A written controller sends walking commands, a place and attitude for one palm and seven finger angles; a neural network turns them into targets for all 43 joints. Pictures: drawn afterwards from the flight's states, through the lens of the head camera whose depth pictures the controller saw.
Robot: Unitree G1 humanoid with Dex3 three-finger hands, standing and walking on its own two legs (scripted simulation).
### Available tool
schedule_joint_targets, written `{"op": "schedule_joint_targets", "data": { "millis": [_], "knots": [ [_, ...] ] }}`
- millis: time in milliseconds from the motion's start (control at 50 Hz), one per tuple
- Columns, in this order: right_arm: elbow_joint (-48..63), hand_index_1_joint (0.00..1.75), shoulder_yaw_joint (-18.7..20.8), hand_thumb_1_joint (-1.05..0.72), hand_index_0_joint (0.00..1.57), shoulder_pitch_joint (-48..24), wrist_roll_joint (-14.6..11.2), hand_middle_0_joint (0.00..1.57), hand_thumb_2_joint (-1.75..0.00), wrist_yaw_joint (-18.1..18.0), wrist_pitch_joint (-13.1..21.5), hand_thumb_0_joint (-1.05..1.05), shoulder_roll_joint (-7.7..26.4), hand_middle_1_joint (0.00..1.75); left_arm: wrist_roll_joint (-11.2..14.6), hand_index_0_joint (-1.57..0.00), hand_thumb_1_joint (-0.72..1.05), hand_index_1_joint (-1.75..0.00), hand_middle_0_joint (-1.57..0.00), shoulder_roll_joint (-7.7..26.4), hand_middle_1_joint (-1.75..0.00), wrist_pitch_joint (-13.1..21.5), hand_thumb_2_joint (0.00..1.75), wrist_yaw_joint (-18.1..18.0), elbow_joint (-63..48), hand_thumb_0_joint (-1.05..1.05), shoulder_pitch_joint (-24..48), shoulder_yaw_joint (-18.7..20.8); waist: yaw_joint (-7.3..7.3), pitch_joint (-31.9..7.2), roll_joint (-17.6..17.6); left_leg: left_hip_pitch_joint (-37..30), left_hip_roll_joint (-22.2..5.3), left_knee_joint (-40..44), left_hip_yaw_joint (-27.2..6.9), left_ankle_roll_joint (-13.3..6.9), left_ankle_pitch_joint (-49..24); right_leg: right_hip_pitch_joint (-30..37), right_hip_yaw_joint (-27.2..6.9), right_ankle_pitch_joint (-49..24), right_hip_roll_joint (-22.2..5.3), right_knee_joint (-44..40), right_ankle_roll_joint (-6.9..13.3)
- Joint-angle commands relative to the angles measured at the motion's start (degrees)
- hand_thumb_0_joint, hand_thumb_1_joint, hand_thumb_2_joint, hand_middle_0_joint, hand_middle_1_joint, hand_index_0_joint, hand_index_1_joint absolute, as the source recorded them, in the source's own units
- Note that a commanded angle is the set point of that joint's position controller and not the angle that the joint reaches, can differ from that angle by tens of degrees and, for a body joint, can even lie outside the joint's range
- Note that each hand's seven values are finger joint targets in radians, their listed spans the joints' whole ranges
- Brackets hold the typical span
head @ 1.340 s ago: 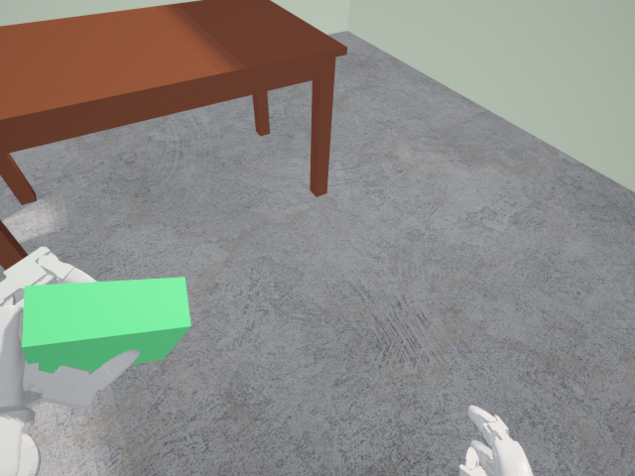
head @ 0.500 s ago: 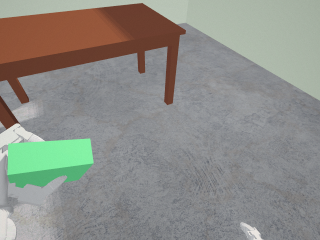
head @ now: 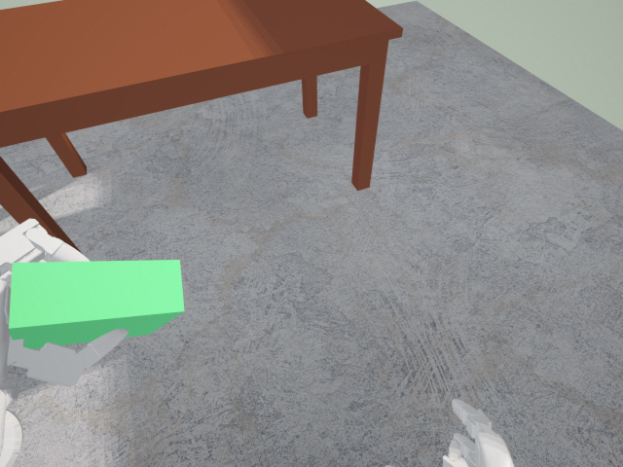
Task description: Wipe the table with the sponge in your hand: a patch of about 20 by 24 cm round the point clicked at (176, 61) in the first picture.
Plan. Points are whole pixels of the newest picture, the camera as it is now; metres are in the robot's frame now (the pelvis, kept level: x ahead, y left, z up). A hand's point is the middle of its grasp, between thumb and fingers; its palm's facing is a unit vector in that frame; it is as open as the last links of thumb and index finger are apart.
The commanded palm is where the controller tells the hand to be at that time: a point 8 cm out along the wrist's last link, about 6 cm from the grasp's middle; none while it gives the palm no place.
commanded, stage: walk to a spot facing it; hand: left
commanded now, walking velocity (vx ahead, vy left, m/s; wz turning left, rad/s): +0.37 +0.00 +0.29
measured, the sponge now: (119, 304) +0.24 +0.20 +0.16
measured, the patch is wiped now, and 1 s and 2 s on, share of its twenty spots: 0.00 0.00 0.00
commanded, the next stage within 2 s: none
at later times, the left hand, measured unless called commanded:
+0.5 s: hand (112, 191) +0.36 +0.24 +0.19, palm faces +0.52 -0.76 -0.39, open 9.4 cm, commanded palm +0.28 +0.27 +0.20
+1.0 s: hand (166, 133) +0.44 +0.20 +0.20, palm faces +0.62 -0.62 -0.47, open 9.4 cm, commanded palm +0.37 +0.23 +0.20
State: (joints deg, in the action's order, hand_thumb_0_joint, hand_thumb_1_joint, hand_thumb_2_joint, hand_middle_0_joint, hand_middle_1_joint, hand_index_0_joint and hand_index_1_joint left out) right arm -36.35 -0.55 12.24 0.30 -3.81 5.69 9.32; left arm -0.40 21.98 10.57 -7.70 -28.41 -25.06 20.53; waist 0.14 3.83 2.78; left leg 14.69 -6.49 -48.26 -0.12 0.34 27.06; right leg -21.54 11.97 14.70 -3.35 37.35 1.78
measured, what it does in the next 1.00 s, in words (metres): walks ahead, turning left: left foot, then right foot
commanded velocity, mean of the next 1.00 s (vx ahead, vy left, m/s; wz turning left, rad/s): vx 0.35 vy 0.00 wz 0.39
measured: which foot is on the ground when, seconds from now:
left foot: up 0.00-0.38, down 0.40-0.74, up 0.76-1.00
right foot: down 0.00-0.40, up 0.42-0.72, down 0.74-1.00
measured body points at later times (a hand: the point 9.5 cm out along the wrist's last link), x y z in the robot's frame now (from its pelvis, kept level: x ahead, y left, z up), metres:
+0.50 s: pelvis +0.16 -0.02 +0.00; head +0.18 -0.01 +0.45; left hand +0.33 +0.28 +0.21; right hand +0.37 -0.22 -0.07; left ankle +0.20 +0.10 -0.72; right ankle +0.10 -0.13 -0.65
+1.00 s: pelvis +0.31 -0.08 +0.02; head +0.36 -0.08 +0.47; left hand +0.41 +0.23 +0.23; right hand +0.55 -0.28 -0.07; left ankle +0.33 +0.07 -0.68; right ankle +0.29 -0.19 -0.72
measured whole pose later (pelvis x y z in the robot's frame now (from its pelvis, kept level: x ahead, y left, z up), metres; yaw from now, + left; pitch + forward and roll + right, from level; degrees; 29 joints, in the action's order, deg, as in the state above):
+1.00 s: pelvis +0.31 -0.08 +0.02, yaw +20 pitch +0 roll +3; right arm -34.1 3.3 11.4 0.0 -3.5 2.9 15.0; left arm 0.1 20.8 12.2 -9.3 -33.9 -28.6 21.4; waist 0.4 5.8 -2.5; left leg 26.5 -4.5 -45.0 10.3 0.9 22.0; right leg -8.9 15.9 22.2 -10.1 32.3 -0.3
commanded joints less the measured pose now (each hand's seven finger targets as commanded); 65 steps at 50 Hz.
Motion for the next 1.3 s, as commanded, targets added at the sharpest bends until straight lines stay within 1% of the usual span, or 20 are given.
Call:
{"op": "schedule_joint_targets", "data": {
  "millis": [0,140,280,340,360,400,420,540,660,680,720,760,780,860,1000,1020,1040,1060,1120,1280],
  "knots": [
    [8.9,0.3,3.3,-0.9,0.2,-6.4,0.0,0.2,-0.9,0.3,1.6,0.0,7.8,0.3,1.8,-1.2,0.1,-1.6,-1.2,13.4,-1.6,4.9,1.3,-1.6,-13.4,0.0,1.8,10.9,-1.03,-10.1,-11.9,26.5,1.6,-32.8,-2.7,-0.3,-1.4,21.5,-37.8,7.9,-24.5,-22.0,9.5],
    [9.8,0.3,3.1,-0.9,0.2,-6.5,0.1,0.2,-0.9,0.2,-1.3,0.0,7.0,0.3,1.8,-1.2,0.1,-1.6,-1.2,10.4,-1.6,5.9,1.3,-2.2,-15.4,0.0,-0.8,9.9,0.04,-7.6,-6.8,19.8,-1.5,-10.1,3.7,0.9,-9.9,15.1,-10.5,-12.5,-17.9,-20.3,6.3],
    [12.4,0.3,2.9,-0.9,0.2,-4.8,0.0,0.2,-0.9,-0.2,-0.6,0.0,6.3,0.3,1.6,-1.2,0.1,-1.6,-1.2,8.3,-1.6,4.3,1.3,-4.1,-13.8,0.0,0.7,6.9,-2.14,-7.1,-11.2,11.1,3.3,10.8,13.2,-0.7,-11.0,19.1,-7.5,-20.3,-16.1,-15.9,5.6],
    [12.1,0.3,3.3,-0.9,0.2,-2.8,0.0,0.2,-0.9,-0.8,-0.4,0.0,7.0,0.3,1.5,-1.2,0.1,-1.6,-1.2,8.1,-1.6,4.1,1.3,-4.5,-15.3,0.0,5.0,4.8,0.72,-11.0,-6.4,-4.1,6.5,20.3,15.2,-1.8,-15.8,15.5,-2.4,-27.6,-13.5,0.5,2.5],
    [12.5,0.3,3.5,-0.9,0.2,-2.3,-0.1,0.2,-0.9,-1.0,-0.2,0.0,7.5,0.3,1.3,-1.2,0.1,-1.6,-1.2,8.6,-1.6,4.8,1.3,-4.5,-16.9,0.0,6.5,4.9,1.91,-13.3,-0.7,-14.6,3.1,22.1,8.4,-4.4,-17.5,7.3,-1.2,-23.7,-11.0,12.4,0.0],
    [13.0,0.3,3.0,-0.9,0.2,-3.5,-0.3,0.2,-0.9,0.5,0.8,0.0,8.4,0.3,1.5,-1.2,0.1,-1.6,-1.2,10.1,-1.6,6.2,1.3,-4.3,-18.7,0.0,9.8,5.8,0.61,-13.0,13.5,-22.8,-18.4,28.6,-29.9,-17.1,-36.7,-13.7,-7.1,21.4,0.9,35.4,-2.7],
    [11.3,0.3,3.2,-0.9,0.2,-4.8,-0.2,0.2,-0.9,0.6,0.9,0.0,8.7,0.3,0.9,-1.2,0.1,-1.6,-1.2,13.1,-1.6,5.8,1.3,-3.2,-15.4,0.0,8.5,8.0,0.57,-12.1,11.2,-19.0,-20.4,29.8,-30.7,-18.1,-26.9,-17.1,-12.4,20.2,-2.7,38.8,-2.7],
    [10.4,0.3,3.6,-0.9,0.2,-5.0,-0.9,0.2,-0.9,1.4,3.0,0.0,7.6,0.3,2.2,-1.2,0.1,-1.6,-1.2,8.1,-1.6,6.3,1.3,-2.2,-21.0,0.0,-1.8,8.8,-1.15,-8.6,12.1,3.0,-10.2,33.2,-5.8,-10.8,-7.2,-4.8,-6.5,7.4,-4.5,20.3,-4.3],
    [8.8,0.3,3.3,-0.9,0.2,-3.3,-1.0,0.2,-0.9,-0.6,3.3,0.0,7.6,0.3,1.7,-1.2,0.1,-1.6,-1.2,4.6,-1.6,5.0,1.3,-1.8,-10.2,0.0,3.2,4.8,-0.75,-7.5,7.6,6.6,-5.9,23.1,0.6,-6.6,1.0,11.1,1.6,4.9,1.1,-3.8,-5.8],
    [8.5,0.3,3.1,-0.9,0.2,-3.0,-1.0,0.2,-0.9,-0.9,2.9,0.0,7.2,0.3,1.3,-1.2,0.1,-1.6,-1.2,5.3,-1.6,4.3,1.3,-1.8,-8.7,0.0,4.5,4.7,-0.79,-7.3,3.3,8.7,-3.7,15.9,2.5,-5.2,2.0,14.1,-1.2,6.6,-0.4,-8.8,-5.0],
    [9.3,0.3,2.3,-0.9,0.2,-5.0,-0.8,0.2,-0.9,-0.9,2.5,0.0,5.2,0.3,0.7,-1.2,0.1,-1.6,-1.2,10.9,-1.6,3.2,1.3,-2.6,-8.6,0.0,7.6,7.3,-2.47,-6.6,-23.8,28.1,5.8,-15.7,7.2,-0.8,8.0,22.8,-35.4,8.2,-23.1,-22.7,5.9],
    [8.8,0.3,2.9,-0.9,0.2,-7.9,-0.6,0.2,-0.9,-0.4,3.0,0.0,7.6,0.3,1.3,-1.2,0.1,-1.6,-1.2,12.6,-1.6,4.0,1.3,-2.6,-12.9,0.0,11.3,7.9,-2.04,-5.0,-17.1,30.5,1.7,-28.4,-1.1,0.2,2.8,21.1,-39.7,3.8,-27.0,-23.6,9.7],
    [7.9,0.3,2.6,-0.9,0.2,-7.7,-0.4,0.2,-0.9,-0.2,2.4,0.0,7.6,0.3,1.2,-1.2,0.1,-1.6,-1.2,12.1,-1.6,4.7,1.3,-2.3,-14.1,0.0,10.0,8.1,-1.81,-3.6,-13.4,29.9,0.1,-28.1,-1.4,0.8,0.8,19.9,-30.8,-2.7,-25.5,-21.7,9.0],
    [9.2,0.3,2.5,-0.9,0.2,-7.7,-0.2,0.2,-0.9,0.3,0.5,0.0,6.4,0.3,0.7,-1.2,0.1,-1.6,-1.2,10.1,-1.6,5.7,1.3,-2.7,-15.7,0.0,3.8,8.7,-1.25,-6.4,-12.7,18.9,-0.2,-8.1,4.9,0.8,-2.4,19.7,-7.7,-25.7,-19.3,-15.5,4.4],
    [12.7,0.3,4.5,-0.9,0.2,-2.6,-0.4,0.2,-0.9,0.3,-0.5,0.0,6.5,0.3,2.1,-1.2,0.1,-1.6,-1.2,9.0,-1.6,4.9,1.3,-5.0,-18.9,0.0,-0.3,9.1,1.1,-14.5,-8.4,-2.5,8.4,19.5,17.1,-0.1,-14.4,16.9,1.6,-33.4,-15.6,5.5,0.9],
    [13.1,0.3,5.0,-0.9,0.2,-2.2,-0.6,0.2,-0.9,-0.1,-0.3,0.0,7.4,0.3,2.0,-1.2,0.1,-1.6,-1.2,9.2,-1.6,5.7,1.3,-5.0,-20.2,0.0,0.7,8.9,2.27,-17.2,-0.2,-14.7,5.5,21.2,11.4,-2.5,-17.4,7.2,1.9,-26.4,-13.4,18.6,-1.6],
    [13.1,0.3,5.6,-0.9,0.2,-3.1,-0.6,0.2,-0.9,0.1,0.0,0.0,8.8,0.3,2.6,-1.2,0.1,-1.6,-1.2,7.8,-1.6,6.5,1.3,-4.7,-20.4,0.0,-0.7,8.0,1.83,-17.1,15.2,-22.7,-9.5,23.1,-12.6,-10.4,-33.3,-8.0,0.3,9.3,-4.2,34.2,-5.1],
    [13.4,0.3,5.0,-0.9,0.2,-3.0,-1.0,0.2,-0.9,1.3,1.0,0.0,9.3,0.3,2.1,-1.2,0.1,-1.6,-1.2,10.0,-1.6,7.2,1.3,-4.6,-21.5,0.0,3.2,8.9,1.45,-16.0,15.4,-22.5,-19.1,26.3,-32.2,-17.5,-45.5,-16.3,-6.7,24.4,-0.5,42.3,-4.8],
    [11.6,0.3,6.1,-0.9,0.2,-4.4,-1.9,0.2,-0.9,1.4,0.5,0.0,9.5,0.3,1.7,-1.2,0.1,-1.6,-1.2,11.9,-1.6,5.6,1.3,-1.8,-17.6,0.0,1.9,11.2,0.73,-10.4,11.1,-9.2,-17.2,27.9,-25.4,-17.9,-21.7,-20.2,-13.1,17.1,-5.8,40.0,-5.7],
    [10.7,0.3,3.8,-0.9,0.2,-4.1,-1.3,0.2,-0.9,0.4,3.5,0.0,8.1,0.3,3.0,-1.2,0.1,-1.6,-1.2,6.3,-1.6,4.1,1.3,-1.6,-16.9,0.0,-2.7,8.6,-1.22,-10.1,12.0,6.9,-6.3,23.9,-6.1,-8.0,-11.9,9.3,-0.8,5.8,2.0,-1.0,-7.0]
  ]
}}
